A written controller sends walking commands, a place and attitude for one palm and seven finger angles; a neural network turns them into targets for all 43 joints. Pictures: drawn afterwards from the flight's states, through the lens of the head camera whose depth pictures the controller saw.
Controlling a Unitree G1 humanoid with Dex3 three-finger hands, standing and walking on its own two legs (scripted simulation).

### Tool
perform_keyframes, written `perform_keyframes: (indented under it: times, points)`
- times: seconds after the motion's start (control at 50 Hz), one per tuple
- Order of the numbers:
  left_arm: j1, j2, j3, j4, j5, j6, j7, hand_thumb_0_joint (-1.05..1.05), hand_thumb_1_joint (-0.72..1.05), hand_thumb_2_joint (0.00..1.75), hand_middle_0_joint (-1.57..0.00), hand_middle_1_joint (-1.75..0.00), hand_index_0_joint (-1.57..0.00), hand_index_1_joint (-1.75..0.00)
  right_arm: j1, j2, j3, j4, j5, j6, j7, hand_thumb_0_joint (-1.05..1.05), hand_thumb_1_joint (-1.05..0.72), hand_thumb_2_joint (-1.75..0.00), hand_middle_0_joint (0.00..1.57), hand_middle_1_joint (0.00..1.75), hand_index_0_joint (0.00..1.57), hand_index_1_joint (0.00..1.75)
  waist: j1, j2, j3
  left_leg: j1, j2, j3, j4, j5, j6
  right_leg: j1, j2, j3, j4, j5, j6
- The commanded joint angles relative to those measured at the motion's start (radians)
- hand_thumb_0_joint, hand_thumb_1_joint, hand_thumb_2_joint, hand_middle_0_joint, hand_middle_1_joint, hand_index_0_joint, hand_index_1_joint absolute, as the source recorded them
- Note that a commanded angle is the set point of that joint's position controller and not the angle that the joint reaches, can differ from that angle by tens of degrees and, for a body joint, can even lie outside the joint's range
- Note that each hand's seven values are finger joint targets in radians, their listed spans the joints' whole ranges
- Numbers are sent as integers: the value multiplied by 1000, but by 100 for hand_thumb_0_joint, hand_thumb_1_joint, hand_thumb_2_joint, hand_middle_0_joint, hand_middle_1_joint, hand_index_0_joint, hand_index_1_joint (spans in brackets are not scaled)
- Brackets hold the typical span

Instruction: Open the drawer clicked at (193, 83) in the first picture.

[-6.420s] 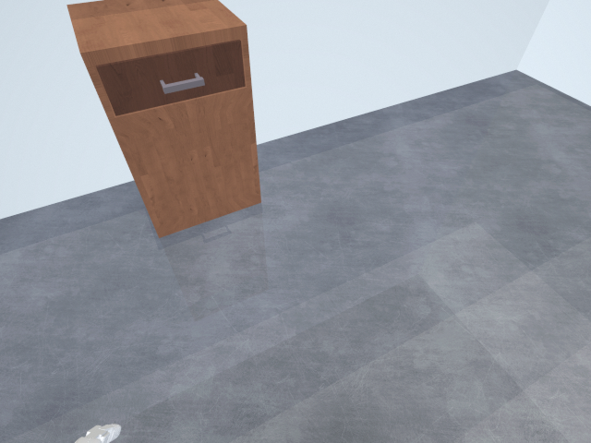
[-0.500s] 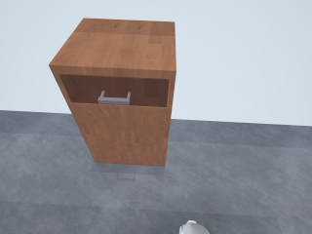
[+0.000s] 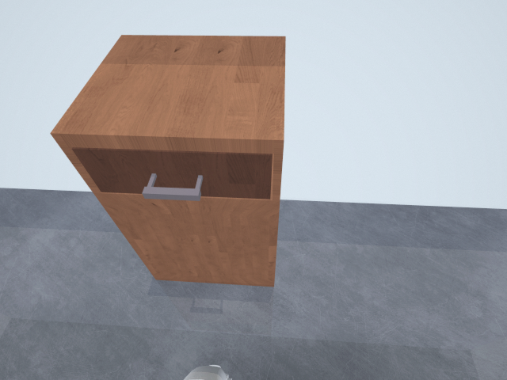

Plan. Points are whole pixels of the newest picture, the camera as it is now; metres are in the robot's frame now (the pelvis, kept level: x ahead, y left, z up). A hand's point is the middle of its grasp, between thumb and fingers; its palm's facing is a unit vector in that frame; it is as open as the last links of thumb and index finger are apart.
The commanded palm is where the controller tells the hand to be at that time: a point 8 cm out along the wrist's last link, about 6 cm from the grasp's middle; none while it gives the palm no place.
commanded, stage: come to a stop and stand still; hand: left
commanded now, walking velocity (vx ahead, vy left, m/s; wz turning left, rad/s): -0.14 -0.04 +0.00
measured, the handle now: (174, 186) +0.52 +0.23 -0.08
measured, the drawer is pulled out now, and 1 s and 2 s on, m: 0.00 0.00 0.00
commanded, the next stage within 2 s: look again from close up in 0.88 s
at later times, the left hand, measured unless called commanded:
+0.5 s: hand out of the picture +0.00 +0.22 -0.17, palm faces -0.01 -0.98 -0.22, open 7.4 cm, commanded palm none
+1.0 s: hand out of the picture -0.06 +0.17 -0.18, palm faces +0.06 -0.98 -0.18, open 7.4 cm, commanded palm none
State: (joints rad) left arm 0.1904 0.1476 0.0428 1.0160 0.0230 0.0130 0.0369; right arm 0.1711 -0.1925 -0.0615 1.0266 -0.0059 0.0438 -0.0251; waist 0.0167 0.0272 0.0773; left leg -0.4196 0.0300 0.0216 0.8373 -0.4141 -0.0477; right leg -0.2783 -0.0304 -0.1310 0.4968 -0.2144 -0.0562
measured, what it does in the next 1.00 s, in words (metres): steps on the spot: left foot, then right foot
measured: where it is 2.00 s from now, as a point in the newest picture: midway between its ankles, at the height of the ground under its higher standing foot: outside the picture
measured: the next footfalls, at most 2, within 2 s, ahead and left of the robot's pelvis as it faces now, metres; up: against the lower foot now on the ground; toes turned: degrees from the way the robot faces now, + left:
left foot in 0.10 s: +0.05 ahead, +0.14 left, +0.00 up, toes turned +3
right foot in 0.56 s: -0.06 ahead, -0.11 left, +0.00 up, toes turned -4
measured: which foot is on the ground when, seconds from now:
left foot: up 0.00-0.08, down 0.10-0.60, up 0.62-0.98, down 1.00-1.00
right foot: down 0.00-0.12, up 0.14-0.54, down 0.56-1.00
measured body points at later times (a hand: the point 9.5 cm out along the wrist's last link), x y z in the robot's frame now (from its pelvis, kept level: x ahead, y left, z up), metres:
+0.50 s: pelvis -0.04 +0.02 +0.01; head -0.02 +0.03 +0.46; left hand +0.00 +0.27 -0.15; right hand +0.00 -0.21 -0.14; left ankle +0.01 +0.14 -0.74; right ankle -0.11 -0.12 -0.71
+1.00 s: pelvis -0.02 +0.01 +0.00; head +0.02 +0.00 +0.44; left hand -0.06 +0.22 -0.16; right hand -0.01 -0.23 -0.17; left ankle -0.02 +0.13 -0.74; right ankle -0.10 -0.11 -0.74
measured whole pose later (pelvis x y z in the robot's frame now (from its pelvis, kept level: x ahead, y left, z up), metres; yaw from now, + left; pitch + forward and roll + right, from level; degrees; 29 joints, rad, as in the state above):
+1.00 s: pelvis -0.02 +0.01 +0.00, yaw +0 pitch +1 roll +0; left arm 0.34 0.10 0.01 1.10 0.02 0.00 0.04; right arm 0.26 -0.19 -0.03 1.07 -0.01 0.02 -0.02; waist 0.02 0.02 0.07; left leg -0.26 0.03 0.04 0.52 -0.24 -0.02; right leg -0.11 -0.04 -0.06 0.48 -0.39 0.01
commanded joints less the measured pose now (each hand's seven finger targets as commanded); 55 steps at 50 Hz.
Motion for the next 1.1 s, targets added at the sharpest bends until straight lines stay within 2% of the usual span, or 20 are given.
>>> perform_keyframes:
  times: [0.0, 0.06, 0.1, 0.12, 0.26, 0.4, 0.5, 0.52, 0.56, 0.58, 0.6, 0.64, 0.74, 0.84, 0.9, 0.94, 0.96, 1.0, 1.04, 1.08]
  points:
    - [38, 201, 49, -53, 10, -1, 9, 0, 90, 90, -20, -30, -20, -30, 85, -28, -6, -40, -1, -2, 5, 0, -90, -90, 20, 30, 20, 30, -5, -200, -116, 86, -8, 1, -111, 17, 4, 100, -270, 203, -82, 624, -134]
    - [29, 190, 44, -52, -3, 9, 7, 0, 90, 90, -20, -30, -20, -30, 133, -45, -3, -25, -3, -17, 5, 0, -90, -90, 20, 30, 20, 30, -40, -140, -147, 278, 21, 10, -402, 315, 17, 42, -195, 157, 27, 403, -43]
    - [82, 105, 22, -69, -14, 17, 4, 0, 90, 90, -20, -30, -20, -30, 109, -171, -16, -60, -16, -31, 0, 0, -90, -90, 20, 30, 20, 30, -20, 250, -154, 318, 352, -294, -505, 919, 171, -114, -6, 41, 267, -283, 62]
    - [67, 123, 24, -67, -10, 22, 8, 0, 90, 90, -20, -30, -20, -30, 87, -173, -14, -69, -19, -26, -9, 0, -90, -90, 20, 30, 20, 30, -28, 172, -137, 249, 368, -253, -505, 907, 241, -88, 12, 120, 422, -395, 56]
    - [100, 138, 33, -18, -3, 32, -14, 0, 90, 90, -20, -30, -20, -30, 29, -126, 6, -77, -11, -42, -34, 0, -90, -90, 20, 30, 20, 30, -10, 80, -129, 319, 244, -132, -516, 707, 207, -188, 19, 184, 595, -197, 100]
    - [35, 100, 14, -23, -5, 37, -26, 0, 90, 90, -20, -30, -20, -30, 113, -145, -10, -19, -20, -34, -22, 0, -90, -90, 20, 30, 20, 30, -68, 149, -114, 345, 257, -225, -612, 267, 205, -82, -3, 129, 259, -283, 92]
    - [174, 79, -1, 56, -9, 7, -25, 0, 90, 90, -20, -30, -20, -30, 91, -124, -9, 5, -16, -31, -4, 0, -90, -90, 20, 30, 20, 30, -8, 108, -91, 183, 145, -139, -606, -3, 116, 181, 24, 51, -143, -71, 64]
    - [199, 103, 1, 70, -5, 0, -21, 0, 90, 90, -20, -30, -20, -30, 97, -91, -4, 12, -10, -31, 0, 0, -90, -90, 20, 30, 20, 30, -2, 41, -82, 119, 97, -89, -552, -36, 76, 242, -22, 105, -201, -77, 48]
    - [168, 202, 12, 50, 0, -9, -13, 0, 90, 90, -20, -30, -20, -30, 74, -18, 19, -12, -4, -30, 11, 0, -90, -90, 20, 30, 20, 30, -2, -205, 9, 23, -8, 21, -324, -6, 31, 104, -253, 391, -397, -413, -41]
    - [128, 215, 14, 27, -1, -5, -12, 0, 90, 90, -20, -30, -20, -30, 57, -38, 15, -19, -12, -27, 18, 0, -90, -90, 20, 30, 20, 30, 1, -173, 53, 37, 2, 13, -261, -15, 35, -1, -297, 425, -434, -489, -67]
    - [111, 199, 15, 20, -3, -16, -9, 0, 90, 90, -20, -30, -20, -30, 47, -44, 11, -12, -18, -20, 19, 0, -90, -90, 20, 30, 20, 30, 12, -271, 108, 2, 12, -10, -207, 16, 40, -35, -271, 442, -445, -449, -65]
    - [109, 148, 3, 30, -6, -26, -7, 0, 90, 90, -20, -30, -20, -30, 108, -46, 12, 19, -18, -25, 19, 0, -90, -90, 20, 30, 20, 30, -11, -225, 156, -14, 20, -22, -158, 85, 44, -6, -249, 371, -402, -260, -71]
    - [182, 137, 10, 42, -6, -40, -1, 0, 90, 90, -20, -30, -20, -30, 131, -46, 12, 28, -11, -29, 16, 0, -90, -90, 20, 30, 20, 30, 7, -150, 68, -67, 9, -6, -62, 87, 22, 178, -255, 279, -266, 264, -78]
    - [219, 138, 21, 58, 1, -32, 12, 0, 90, 90, -20, -30, -20, -30, 86, -37, 14, 0, -1, -28, 7, 0, -90, -90, 20, 30, 20, 30, 27, -191, -16, -45, 10, 11, -112, 30, 16, 280, -272, 252, -149, 605, -103]
    - [194, 137, 20, 62, 2, -25, 15, 0, 90, 90, -20, -30, -20, -30, 101, -19, 19, 9, 2, -35, 3, 0, -90, -90, 20, 30, 20, 30, 8, -201, -45, 94, -12, 37, -281, 105, 23, 241, -231, 219, -82, 638, -76]
    - [175, 121, 12, 65, -8, -22, 14, 0, 90, 90, -20, -30, -20, -30, 166, -28, 21, 39, -1, -49, -2, 0, -90, -90, 20, 30, 20, 30, -23, -179, -88, 284, -12, 47, -435, 351, 33, 160, -155, 173, 6, 524, -17]
    - [159, 242, -17, -20, -2, -58, 5, 0, 90, 90, -20, -30, -20, -30, 118, -139, 25, -74, -20, -47, 17, 0, -90, -90, 20, 30, 20, 30, -45, -138, 22, 270, 4, -54, -318, 363, 68, 66, -97, 174, -68, 346, 13]
    - [199, 133, 19, -33, 1, -49, 26, 0, 90, 90, -20, -30, -20, -30, 158, -76, 8, -91, -30, -65, -5, 0, -90, -90, 20, 30, 20, 30, -33, 111, -210, 268, 63, -51, -275, 591, 88, 119, -118, 168, 32, 374, 16]
    - [268, 126, 2, -18, -1, -55, 29, 0, 90, 90, -20, -30, -20, -30, 149, -72, 20, -107, -15, -72, -16, 0, -90, -90, 20, 30, 20, 30, -15, 66, -248, 279, 59, -57, -202, 853, 96, 171, -110, 143, 69, 587, 19]
    - [269, 134, 2, -42, 2, -48, 31, 0, 90, 90, -20, -30, -20, -30, 169, -106, 10, -122, -11, -70, -15, 0, -90, -90, 20, 30, 20, 30, -24, -4, -230, 311, 75, -62, -202, 986, 112, 130, -70, 112, 110, 508, 36]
